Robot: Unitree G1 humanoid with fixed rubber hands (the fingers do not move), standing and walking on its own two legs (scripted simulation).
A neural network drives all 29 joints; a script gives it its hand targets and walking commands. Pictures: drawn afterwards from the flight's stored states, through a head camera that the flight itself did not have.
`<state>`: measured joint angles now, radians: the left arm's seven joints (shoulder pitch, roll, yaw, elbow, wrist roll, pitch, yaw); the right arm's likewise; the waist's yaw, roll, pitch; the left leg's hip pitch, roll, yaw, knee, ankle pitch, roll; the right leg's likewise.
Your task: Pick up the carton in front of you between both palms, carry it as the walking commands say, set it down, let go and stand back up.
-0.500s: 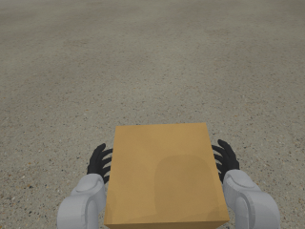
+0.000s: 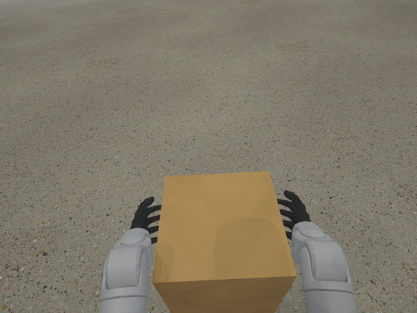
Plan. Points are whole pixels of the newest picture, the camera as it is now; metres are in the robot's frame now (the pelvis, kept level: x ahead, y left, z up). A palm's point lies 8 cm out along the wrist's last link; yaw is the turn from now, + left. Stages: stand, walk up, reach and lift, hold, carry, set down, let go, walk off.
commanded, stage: carry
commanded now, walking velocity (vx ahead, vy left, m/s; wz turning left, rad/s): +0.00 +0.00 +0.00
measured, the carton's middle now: (220, 248) +0.28 +0.00 -0.02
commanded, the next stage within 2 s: hold in 0.46 s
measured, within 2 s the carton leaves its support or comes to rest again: neither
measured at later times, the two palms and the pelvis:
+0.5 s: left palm (140, 238) +0.28 +0.16 +0.03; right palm (295, 229) +0.29 -0.14 +0.04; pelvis -0.02 +0.00 +0.00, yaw +0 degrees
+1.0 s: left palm (128, 268) +0.22 +0.16 +0.05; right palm (302, 251) +0.23 -0.14 +0.05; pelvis -0.07 +0.00 +0.00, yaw +2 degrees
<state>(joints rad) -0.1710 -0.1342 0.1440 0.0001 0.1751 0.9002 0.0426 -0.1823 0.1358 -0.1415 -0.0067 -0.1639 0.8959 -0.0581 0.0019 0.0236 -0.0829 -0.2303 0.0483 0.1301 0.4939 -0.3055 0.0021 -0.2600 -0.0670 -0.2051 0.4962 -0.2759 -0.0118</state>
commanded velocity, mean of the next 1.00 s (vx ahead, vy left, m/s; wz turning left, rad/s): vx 0.00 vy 0.00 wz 0.00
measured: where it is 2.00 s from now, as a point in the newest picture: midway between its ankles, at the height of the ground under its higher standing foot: outside the picture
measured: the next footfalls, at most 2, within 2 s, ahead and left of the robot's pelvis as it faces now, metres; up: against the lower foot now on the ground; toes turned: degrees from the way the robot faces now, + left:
none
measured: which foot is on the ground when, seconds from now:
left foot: down 0.00-1.00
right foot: down 0.00-1.00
